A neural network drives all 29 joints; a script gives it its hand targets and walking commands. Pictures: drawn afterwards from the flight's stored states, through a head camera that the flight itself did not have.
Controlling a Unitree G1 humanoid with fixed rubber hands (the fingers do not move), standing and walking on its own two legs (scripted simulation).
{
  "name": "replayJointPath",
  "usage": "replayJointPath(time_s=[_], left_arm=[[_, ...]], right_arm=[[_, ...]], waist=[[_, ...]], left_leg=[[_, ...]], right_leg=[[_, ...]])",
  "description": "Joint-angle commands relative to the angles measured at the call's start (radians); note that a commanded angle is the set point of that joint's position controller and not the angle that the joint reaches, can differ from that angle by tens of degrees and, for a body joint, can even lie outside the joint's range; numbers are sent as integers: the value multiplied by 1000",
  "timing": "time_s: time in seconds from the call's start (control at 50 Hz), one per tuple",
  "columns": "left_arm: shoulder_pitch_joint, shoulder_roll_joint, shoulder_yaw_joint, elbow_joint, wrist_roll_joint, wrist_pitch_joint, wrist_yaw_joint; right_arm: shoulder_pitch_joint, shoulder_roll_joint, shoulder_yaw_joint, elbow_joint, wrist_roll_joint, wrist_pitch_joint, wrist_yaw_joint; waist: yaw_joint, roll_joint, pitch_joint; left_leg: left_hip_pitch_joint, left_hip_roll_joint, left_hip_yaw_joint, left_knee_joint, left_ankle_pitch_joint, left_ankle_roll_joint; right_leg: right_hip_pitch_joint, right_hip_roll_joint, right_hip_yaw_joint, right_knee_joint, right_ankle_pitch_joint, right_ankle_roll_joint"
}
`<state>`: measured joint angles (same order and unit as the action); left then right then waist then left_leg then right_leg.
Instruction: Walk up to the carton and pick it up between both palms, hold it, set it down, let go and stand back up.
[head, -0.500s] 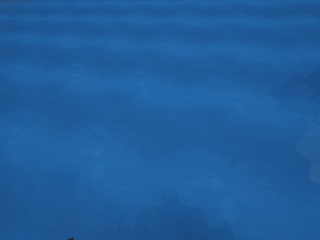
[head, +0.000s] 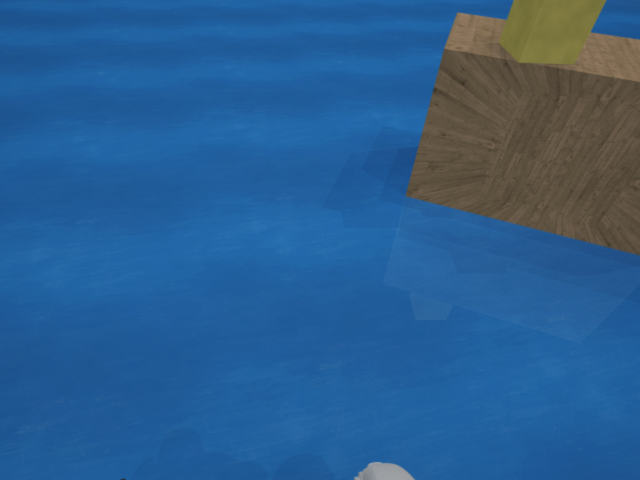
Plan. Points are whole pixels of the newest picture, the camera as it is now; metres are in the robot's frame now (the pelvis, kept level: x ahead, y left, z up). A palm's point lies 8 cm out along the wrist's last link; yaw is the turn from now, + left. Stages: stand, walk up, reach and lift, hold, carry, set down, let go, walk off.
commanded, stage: walk up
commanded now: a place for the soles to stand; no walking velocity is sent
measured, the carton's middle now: (550, 17) +1.53 -0.90 +0.08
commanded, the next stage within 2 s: none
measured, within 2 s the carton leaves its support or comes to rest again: neither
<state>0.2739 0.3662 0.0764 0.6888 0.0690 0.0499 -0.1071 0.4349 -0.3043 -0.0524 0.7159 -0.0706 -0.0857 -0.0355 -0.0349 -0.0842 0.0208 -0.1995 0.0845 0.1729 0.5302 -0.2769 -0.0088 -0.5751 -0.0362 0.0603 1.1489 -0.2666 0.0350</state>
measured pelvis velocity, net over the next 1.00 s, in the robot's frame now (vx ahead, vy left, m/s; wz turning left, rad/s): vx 0.51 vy -0.17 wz -0.49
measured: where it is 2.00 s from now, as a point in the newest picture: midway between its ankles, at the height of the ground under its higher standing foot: (412, 301)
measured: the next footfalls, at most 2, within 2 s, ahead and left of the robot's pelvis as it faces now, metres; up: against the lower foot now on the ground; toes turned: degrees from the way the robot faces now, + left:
right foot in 0.26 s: +0.28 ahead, -0.19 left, +0.00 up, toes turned -13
left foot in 0.66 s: +0.55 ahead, -0.02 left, +0.00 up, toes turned -16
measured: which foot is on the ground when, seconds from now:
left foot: down 0.00-0.28, up 0.30-0.64, down 0.66-1.00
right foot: up 0.00-0.24, down 0.26-0.66, up 0.68-1.00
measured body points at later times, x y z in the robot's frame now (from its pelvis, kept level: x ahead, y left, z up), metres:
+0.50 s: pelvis +0.25 -0.09 +0.00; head +0.27 -0.10 +0.45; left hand +0.40 +0.15 -0.12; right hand +0.27 -0.37 -0.11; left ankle +0.37 +0.06 -0.68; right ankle +0.24 -0.18 -0.73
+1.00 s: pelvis +0.51 -0.17 +0.00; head +0.53 -0.18 +0.45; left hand +0.78 -0.04 -0.09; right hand +0.35 -0.40 -0.11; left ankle +0.51 -0.01 -0.73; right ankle +0.59 -0.35 -0.70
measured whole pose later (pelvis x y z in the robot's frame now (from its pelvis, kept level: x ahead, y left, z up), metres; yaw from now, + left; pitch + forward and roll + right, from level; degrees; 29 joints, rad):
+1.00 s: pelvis +0.51 -0.17 +0.00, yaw -28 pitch -2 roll +1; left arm 0.19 0.27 0.05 0.63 0.04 -0.02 -0.10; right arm 0.53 -0.31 -0.03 0.74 -0.04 -0.07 0.00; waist -0.07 -0.02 0.07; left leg -0.05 0.10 0.19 0.43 -0.34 -0.03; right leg -0.56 -0.06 -0.04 0.69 -0.14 -0.01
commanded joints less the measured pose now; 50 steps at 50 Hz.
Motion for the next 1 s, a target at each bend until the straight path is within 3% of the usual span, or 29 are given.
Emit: replayJointPath(time_s=[0.0, 0.04, 0.06, 0.12, 0.16, 0.2, 0.22, 0.24, 0.26, 0.28, 0.3, 0.32, 0.34, 0.38, 0.4, 0.46, 0.54, 0.58, 0.62, 0.64, 0.66, 0.68, 0.7, 0.72, 0.74, 0.78, 0.86, 0.9, 0.98], left_arm=[[-73, -16, -14, -95, -21, -27, -18], [-140, -35, -23, -119, -33, -36, -24], [-175, -34, -25, -123, -33, -41, -27], [-221, -55, -21, -133, -36, -52, -33], [-221, -49, -11, -123, -27, -59, -28], [-152, -32, 3, -100, -21, -67, -11], [-43, 0, 20, -68, -16, -73, 5], [96, 58, 43, -19, -9, -77, 28], [202, 147, 70, -10, 5, -78, 53], [193, 251, 83, -46, -27, -76, 76], [139, 238, 78, -48, -53, -65, 96], [79, 206, 70, -37, -50, -60, 111], [39, 161, 59, -32, -46, -61, 115], [-9, 72, 27, -28, -43, -77, 103], [-16, 57, 23, -26, -39, -89, 97], [-5, 55, 19, -14, -30, -115, 79], [59, 69, 25, -4, -31, -120, 64], [52, 80, 25, -10, -30, -117, 60], [75, 44, 5, -16, -26, -111, 60], [82, 8, -11, -37, -22, -110, 57], [146, -43, -25, -77, -17, -110, 54], [148, 27, -7, -95, -6, -91, 66], [109, 65, 4, -103, 4, -73, 70], [87, 60, 2, -110, -3, -67, 63], [79, 44, 0, -107, -12, -66, 56], [97, 4, -4, -93, -13, -68, 39], [9, -61, -21, -101, -27, -74, 12], [-50, -72, -24, -114, -30, -81, 7], [-86, -65, -10, -129, -25, -86, 12]], right_arm=[[40, -134, -33, -35, 2, -37, -1], [62, -150, -33, -35, 5, -33, 4], [80, -145, -30, -35, 8, -29, 5], [89, -176, -38, -41, 12, -12, 0], [97, -180, -41, -44, 10, 2, -4], [88, -193, -42, -51, 12, 20, -6], [88, -189, -35, -51, 16, 29, -5], [145, -148, -16, -50, 15, 36, 3], [179, -106, 5, -98, 26, 35, 22], [115, -109, 1, -193, 52, 31, 42], [0, -165, -11, -230, 56, 31, 51], [4, -125, -9, -223, 57, 27, 62], [46, -100, -7, -203, 54, 24, 67], [115, -86, -18, -153, 42, 28, 74], [122, -78, -19, -148, 40, 33, 78], [35, -71, -20, -169, 39, 44, 80], [-71, -61, -29, -200, 27, 27, 74], [-39, -58, -37, -202, 26, 19, 67], [71, -83, -51, -188, 21, 6, 48], [175, -130, -63, -172, 16, -1, 34], [252, -241, -85, -170, -5, -5, 21], [194, -266, -88, -169, 12, 10, 10], [126, -224, -72, -159, 27, 19, 4], [82, -190, -54, -152, 26, 16, 5], [53, -168, -40, -144, 22, 9, 6], [35, -144, -24, -113, 21, -8, 10], [41, -152, -21, -70, 33, -24, 17], [45, -154, -27, -62, 40, -20, 24], [76, -189, -35, -55, 33, -2, 25]], waist=[[-6, 190, 92], [-20, 216, 111], [-27, 195, 110], [-17, 219, 112], [-10, 221, 116], [32, 227, 73], [93, 163, -1], [152, 29, -109], [194, -103, -237], [203, -161, -263], [205, -16, -192], [151, 30, -80], [106, 45, -25], [47, -5, -1], [38, -49, 10], [48, -46, 55], [79, -12, 58], [54, -19, 53], [-6, 68, 10], [-68, 178, -33], [-92, 380, -115], [-51, 305, -59], [-28, 192, 37], [-27, 169, 89], [-23, 167, 97], [2, 186, 66], [1, 222, 56], [4, 212, 60], [10, 207, 57]], left_leg=[[108, 233, -195, -317, -26, 190], [137, 249, -105, -313, 101, 192], [144, 246, -69, -321, 141, 189], [119, 255, 42, -336, 144, 179], [120, 276, 70, -328, 144, 185], [128, 287, 105, -200, 221, 184], [79, 268, 145, -26, 275, 171], [-11, 214, 173, 249, 270, 143], [-299, 151, 128, 543, -58, 83], [-520, 14, -20, 752, -321, 50], [-546, 50, -175, 831, -217, 63], [-558, 83, -176, 827, -149, 67], [-507, 111, -178, 748, -109, 64], [-352, 110, -190, 601, -87, 39], [-319, 91, -168, 567, -81, 23], [-344, 77, -145, 383, -19, 5], [-232, 25, -119, 189, 132, 20], [-131, 12, -117, 116, 150, 31], [89, -30, -100, 93, 118, 49], [236, 47, -212, 39, -44, 91], [356, 331, -658, -177, -376, 191], [267, 453, -940, -341, -600, 285], [154, 439, -881, -351, -664, 286], [121, 382, -720, -320, -538, 272], [102, 326, -570, -302, -388, 248], [72, 275, -388, -296, -110, 236], [62, 197, -147, -266, 227, 223], [37, 181, -102, -268, 258, 210], [13, 226, -104, -271, 150, 207]], right_leg=[[-160, -49, 14, -118, 80, 2], [-152, -58, -23, -241, 123, -10], [-120, -46, -47, -296, 147, -18], [1, -34, -98, -430, 186, -53], [80, -16, -122, -481, 148, -76], [202, 25, -141, -532, 43, -107], [377, 58, -149, -573, 35, -135], [599, 101, -141, -575, -29, -165], [866, -70, 228, -584, -234, -248], [883, -279, 736, -811, -480, -362], [771, -307, 730, -894, -504, -373], [650, -282, 579, -843, -344, -338], [521, -232, 440, -820, -203, -314], [309, -133, 269, -844, -131, -262], [253, -118, 256, -858, -117, -272], [202, -105, 250, -903, -160, -300], [178, -87, 232, -867, -182, -256], [165, -87, 219, -808, -217, -235], [84, -55, 195, -640, -186, -190], [1, 7, 119, -376, -123, -147], [-133, 119, -6, 19, -237, -68], [-229, 105, 27, 155, -321, -44], [-258, 46, 50, 212, -246, -40], [-278, 17, 40, 195, -171, -35], [-259, -12, 41, 129, -117, -27], [-165, -33, 16, 13, -64, -11], [-61, -34, -64, -264, 62, -13], [27, -18, -112, -398, 129, -30], [192, -5, -134, -498, 147, -66]])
